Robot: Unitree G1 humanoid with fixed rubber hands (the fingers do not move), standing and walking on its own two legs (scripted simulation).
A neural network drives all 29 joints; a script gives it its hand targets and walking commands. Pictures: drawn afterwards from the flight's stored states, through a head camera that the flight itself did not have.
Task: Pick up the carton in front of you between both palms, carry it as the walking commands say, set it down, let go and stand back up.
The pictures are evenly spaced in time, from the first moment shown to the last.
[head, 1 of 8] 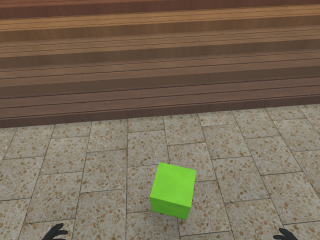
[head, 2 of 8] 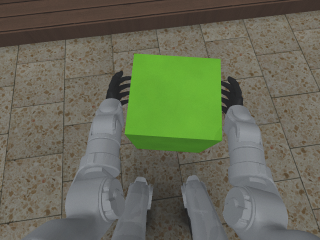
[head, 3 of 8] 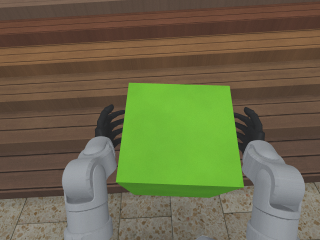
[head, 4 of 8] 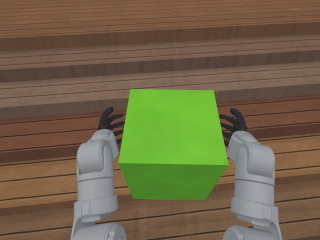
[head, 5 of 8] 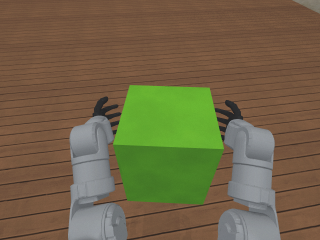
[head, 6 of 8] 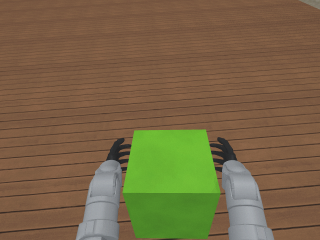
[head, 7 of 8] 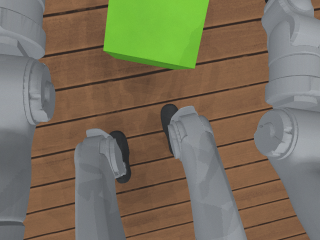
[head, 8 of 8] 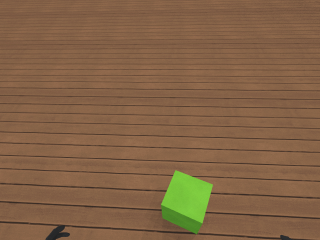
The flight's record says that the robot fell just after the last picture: no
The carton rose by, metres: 1.55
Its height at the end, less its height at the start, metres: +0.82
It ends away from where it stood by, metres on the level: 4.84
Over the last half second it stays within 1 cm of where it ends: yes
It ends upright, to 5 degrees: yes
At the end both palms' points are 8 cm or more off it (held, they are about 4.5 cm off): yes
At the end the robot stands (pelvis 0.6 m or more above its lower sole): yes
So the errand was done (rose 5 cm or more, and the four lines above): yes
